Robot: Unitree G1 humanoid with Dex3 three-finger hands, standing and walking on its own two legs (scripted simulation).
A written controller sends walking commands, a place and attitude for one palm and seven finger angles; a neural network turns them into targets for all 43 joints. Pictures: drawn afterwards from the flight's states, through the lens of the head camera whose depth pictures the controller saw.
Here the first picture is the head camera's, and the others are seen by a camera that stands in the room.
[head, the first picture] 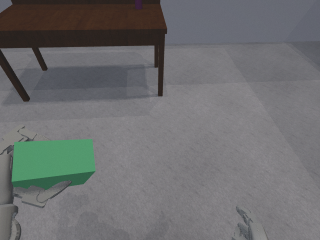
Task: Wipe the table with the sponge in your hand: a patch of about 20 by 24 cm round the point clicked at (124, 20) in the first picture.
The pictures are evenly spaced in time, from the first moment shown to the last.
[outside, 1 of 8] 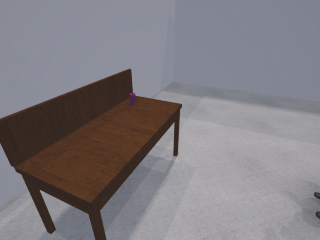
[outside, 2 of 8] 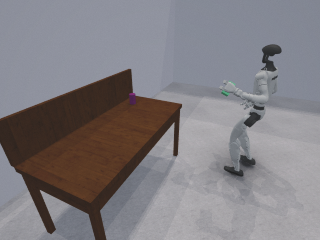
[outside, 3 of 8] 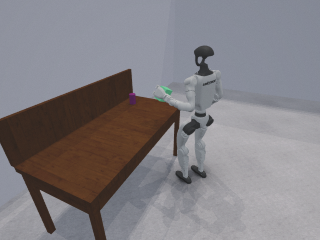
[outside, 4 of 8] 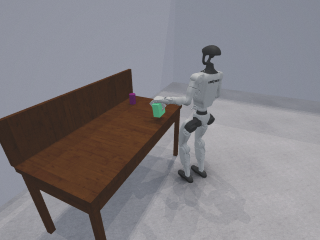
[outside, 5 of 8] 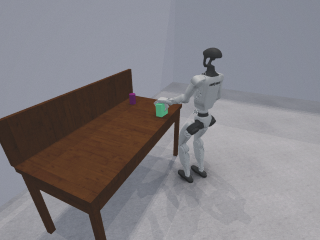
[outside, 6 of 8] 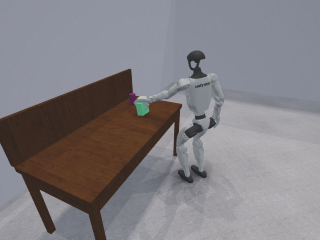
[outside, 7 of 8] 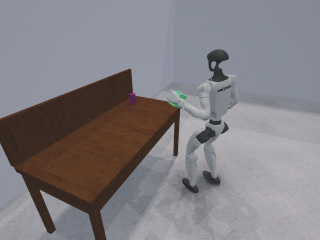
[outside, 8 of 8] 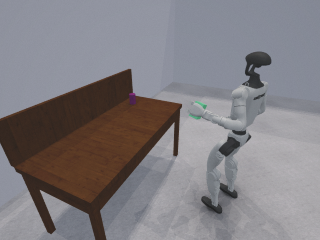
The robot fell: no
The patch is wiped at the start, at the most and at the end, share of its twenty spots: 0.00 1.00 1.00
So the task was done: yes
